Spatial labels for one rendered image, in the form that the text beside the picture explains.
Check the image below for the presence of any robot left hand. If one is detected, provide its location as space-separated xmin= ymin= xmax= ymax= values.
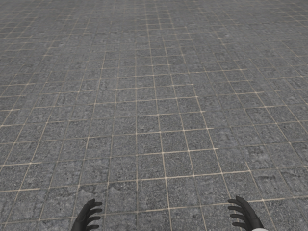
xmin=71 ymin=199 xmax=103 ymax=231

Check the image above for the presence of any robot right hand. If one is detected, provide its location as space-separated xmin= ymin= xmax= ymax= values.
xmin=227 ymin=196 xmax=265 ymax=231

